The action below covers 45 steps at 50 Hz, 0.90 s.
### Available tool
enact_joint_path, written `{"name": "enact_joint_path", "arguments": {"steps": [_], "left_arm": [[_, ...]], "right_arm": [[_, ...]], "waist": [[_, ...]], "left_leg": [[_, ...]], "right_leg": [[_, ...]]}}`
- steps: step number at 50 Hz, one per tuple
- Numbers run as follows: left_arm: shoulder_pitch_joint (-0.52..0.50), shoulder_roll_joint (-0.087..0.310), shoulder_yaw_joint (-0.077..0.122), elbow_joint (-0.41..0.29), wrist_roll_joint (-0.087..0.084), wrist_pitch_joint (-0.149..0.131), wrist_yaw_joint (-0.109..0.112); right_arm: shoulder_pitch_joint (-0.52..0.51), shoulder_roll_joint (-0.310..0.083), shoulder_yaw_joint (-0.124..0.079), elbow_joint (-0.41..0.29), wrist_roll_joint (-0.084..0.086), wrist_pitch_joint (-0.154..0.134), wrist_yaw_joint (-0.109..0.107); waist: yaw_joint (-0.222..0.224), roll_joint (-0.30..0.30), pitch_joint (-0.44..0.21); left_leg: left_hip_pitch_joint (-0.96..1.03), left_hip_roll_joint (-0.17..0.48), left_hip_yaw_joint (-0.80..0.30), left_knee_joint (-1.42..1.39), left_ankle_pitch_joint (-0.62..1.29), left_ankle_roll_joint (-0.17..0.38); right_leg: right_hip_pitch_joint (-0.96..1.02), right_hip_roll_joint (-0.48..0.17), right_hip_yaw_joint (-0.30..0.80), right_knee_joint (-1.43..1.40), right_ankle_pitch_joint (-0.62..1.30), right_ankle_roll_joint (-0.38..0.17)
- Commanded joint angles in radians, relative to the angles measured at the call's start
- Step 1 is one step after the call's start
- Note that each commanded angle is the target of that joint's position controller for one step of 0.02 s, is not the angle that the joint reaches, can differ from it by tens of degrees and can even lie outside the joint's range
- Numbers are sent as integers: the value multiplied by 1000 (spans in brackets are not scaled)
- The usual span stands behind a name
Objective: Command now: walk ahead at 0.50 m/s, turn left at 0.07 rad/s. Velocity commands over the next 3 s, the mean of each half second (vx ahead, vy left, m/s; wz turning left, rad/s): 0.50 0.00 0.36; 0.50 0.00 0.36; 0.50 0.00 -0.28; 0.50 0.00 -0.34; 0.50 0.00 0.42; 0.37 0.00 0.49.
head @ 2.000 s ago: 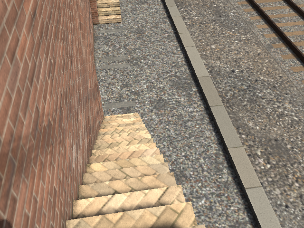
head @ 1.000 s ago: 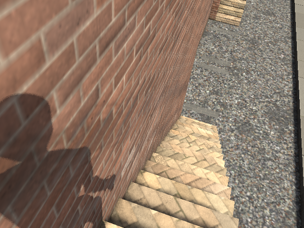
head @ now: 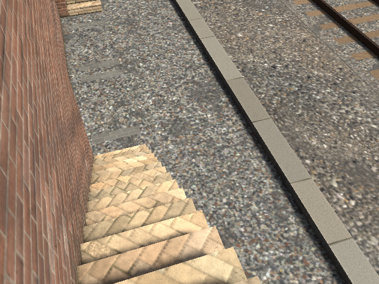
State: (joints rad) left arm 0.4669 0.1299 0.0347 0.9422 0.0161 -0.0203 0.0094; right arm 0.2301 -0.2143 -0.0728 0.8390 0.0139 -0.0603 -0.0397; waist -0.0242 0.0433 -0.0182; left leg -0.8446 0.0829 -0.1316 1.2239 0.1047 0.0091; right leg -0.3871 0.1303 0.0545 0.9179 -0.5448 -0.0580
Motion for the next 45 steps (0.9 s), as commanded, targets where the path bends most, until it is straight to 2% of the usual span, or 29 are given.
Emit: {"name": "enact_joint_path", "arguments": {"steps": [1, 3, 6, 7, 8, 10, 11, 12, 13, 14, 15, 16, 17, 19, 20, 21, 23, 25, 29, 33, 34, 35, 36, 38, 39, 40, 41, 43, 45], "left_arm": [[-69, 105, 21, -85, -30, -43, 49], [-70, 134, 27, -95, -28, -31, 47], [-74, 156, 33, -96, -19, -30, 11], [-15, 82, 16, -117, -62, -25, 30], [16, 116, 21, -98, -56, -22, 41], [-95, 161, 30, -68, -49, -28, 31], [-245, 166, 33, -80, -63, -54, 2], [-282, 83, 28, -102, -38, -63, 2], [-91, 58, 21, -161, -29, -55, 16], [-82, 55, 16, -188, -35, -39, 27], [-116, 33, 6, -208, -86, -26, 37], [-189, 40, 3, -245, -111, -24, 60], [-276, 99, 21, -269, -107, -22, 76], [-262, 121, 36, -270, -48, 9, 70], [-298, 109, 33, -278, -6, 17, 64], [-265, 88, 28, -241, -13, 0, 40], [-333, 149, 39, -254, -16, -24, -8], [-422, 86, 21, -289, 13, -18, -32], [-329, 99, 30, -298, 17, -5, -50], [-247, 111, 27, -261, -2, -53, -33], [57, 166, 62, -153, 11, -64, -39], [348, 215, 79, -65, 8, -53, -43], [311, 206, 52, -22, -25, -58, -59], [253, 151, 35, 3, -14, -48, -54], [122, 196, 47, 1, -6, -42, -39], [8, 218, 45, 11, 9, -35, -8], [-150, 184, 18, -54, 9, -30, 31], [-228, 251, 26, -53, 16, -37, 46], [-161, 226, 33, 7, -34, -39, 48]], "right_arm": [[-2, -84, -7, -58, -23, -5, 24], [-52, -49, 7, -84, -32, 6, 41], [234, -92, -19, 32, -23, 23, 60], [75, -99, -14, -29, 5, 12, 50], [37, -96, -17, -41, 11, -3, 50], [339, -122, -40, 60, -9, 0, 57], [663, -141, -49, 166, -15, 2, 88], [817, -123, -26, 264, -22, 10, 110], [629, -55, 6, 228, 19, 23, 109], [533, -73, 7, 200, 27, 46, 89], [500, -112, -10, 203, 6, 60, 78], [400, -240, -49, 176, 42, 59, 62], [299, -157, -20, 133, 24, 30, 43], [189, -57, 19, 85, -1, 30, -27], [183, -83, 17, 77, -4, 40, -50], [230, -93, 17, 94, -27, 49, -61], [410, -21, 27, 142, 28, 48, -92], [452, 17, 38, 141, 46, 60, -114], [301, -5, 36, 75, 14, 75, -85], [299, -29, 29, 36, 24, 91, -74], [224, -34, 26, 48, 19, 84, -53], [225, -12, 29, 36, 4, 57, -32], [324, 2, 33, 35, -8, 44, -3], [278, -19, 40, 14, 29, 28, 11], [292, -8, 40, 1, 42, 44, 1], [198, 25, 55, -27, 53, 72, -10], [92, -43, 43, -82, 20, 86, -9], [213, -19, 36, 12, -76, 50, 24], [240, -36, 26, 66, -48, 37, 50]], "waist": [[-41, -99, -1], [-12, -90, 49], [-68, -163, 44], [32, -81, 182], [53, -131, 204], [-97, -175, 90], [-268, -101, -37], [-287, 290, 69], [-57, 436, 74], [-10, 376, 112], [15, 92, 82], [25, 8, 147], [50, -153, 146], [109, -128, 116], [78, -66, 84], [90, -31, 46], [25, -67, 18], [-12, -22, 39], [22, 124, 38], [-27, 33, 131], [131, 23, 68], [226, -227, 6], [146, -363, -47], [132, -162, -82], [35, -60, 3], [-4, -169, 111], [-58, 2, 199], [-142, 66, 84], [-87, -85, 58]], "left_leg": [[205, -13, -48, -341, 428, 14], [360, -43, 18, -486, 436, 26], [354, -67, 8, -194, 276, 41], [114, -40, -13, -573, 47, 44], [129, -9, -8, -709, -12, 57], [671, -46, 148, -600, 17, 112], [1019, -29, 147, -640, 123, 178], [1030, 1, 92, -548, 446, 219], [1039, -27, -162, -547, 551, 265], [937, 39, -313, -648, 500, 319], [860, 127, -488, -715, 5, 396], [709, 219, -684, -808, -343, 439], [604, 205, -673, -757, -408, 365], [387, 93, -512, -657, -202, 248], [340, 45, -404, -640, -25, 200], [274, 22, -364, -609, 93, 179], [466, -48, -322, -441, -167, 158], [438, -125, -251, -388, -222, 115], [240, -190, -254, -242, -230, 122], [471, -168, -289, 15, 137, 136], [166, -162, -264, 320, 328, 99], [-168, -304, -144, 929, -519, -18], [-558, -322, -61, 1146, -1129, -71], [-518, -156, -106, 1020, -944, -74], [-417, -107, -122, 758, -752, -54], [-431, -26, -185, 669, -667, -57], [-210, -7, -157, 362, -404, -67], [381, -10, 25, -20, 169, -40], [344, 26, -13, -98, 359, -36]], "right_leg": [[-123, -226, 200, -158, 351, -157], [-220, -216, 126, -121, 243, -136], [-99, -302, 213, 96, 500, -148], [65, -282, 191, 104, 465, -110], [153, -285, 223, 144, 530, -113], [-78, -316, 171, 361, 850, -138], [-205, -268, 85, 701, 931, -94], [-473, 9, -121, 1363, -41, 15], [-652, -15, -44, 1260, -266, 58], [-673, -33, -65, 1228, -333, 111], [-721, -103, -12, 1120, -244, 91], [-775, -153, 2, 1030, -191, 85], [-754, -217, 101, 763, 133, 87], [-555, -224, 116, 445, 449, 126], [-417, -212, 72, 304, 575, 140], [-256, -171, 22, 357, 709, 146], [-396, -168, 96, 86, 971, 108], [-262, -109, 94, -181, 1125, 102], [63, -61, 57, -152, 1122, 102], [33, -120, 34, -650, 739, 56], [484, -167, 8, -565, 1029, 12], [820, -377, 165, -622, 1475, -171], [1082, -523, 311, -222, 1865, -323], [802, -518, 292, -304, 1216, -298], [510, -484, 300, -366, 770, -280], [273, -540, 454, -440, 511, -269], [-63, -446, 354, -515, 418, -213], [-388, -261, 188, -458, 415, -148], [-207, -228, 141, -355, 222, -117]]}}
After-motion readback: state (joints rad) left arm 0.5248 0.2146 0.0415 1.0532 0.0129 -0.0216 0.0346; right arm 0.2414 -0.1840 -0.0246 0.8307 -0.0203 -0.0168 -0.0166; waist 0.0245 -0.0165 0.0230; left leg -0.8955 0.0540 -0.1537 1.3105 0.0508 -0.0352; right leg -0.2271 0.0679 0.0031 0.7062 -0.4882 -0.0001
